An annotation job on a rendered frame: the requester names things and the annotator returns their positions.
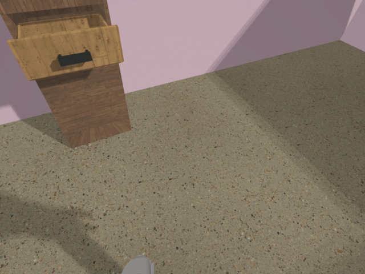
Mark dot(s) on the handle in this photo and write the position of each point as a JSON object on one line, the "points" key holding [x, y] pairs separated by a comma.
{"points": [[74, 58]]}

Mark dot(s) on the cabinet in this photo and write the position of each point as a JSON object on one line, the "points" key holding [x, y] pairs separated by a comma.
{"points": [[89, 105]]}

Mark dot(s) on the robot left thigh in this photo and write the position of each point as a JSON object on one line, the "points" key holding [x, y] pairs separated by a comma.
{"points": [[139, 266]]}

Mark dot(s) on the drawer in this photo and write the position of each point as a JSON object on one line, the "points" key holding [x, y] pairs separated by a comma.
{"points": [[40, 42]]}

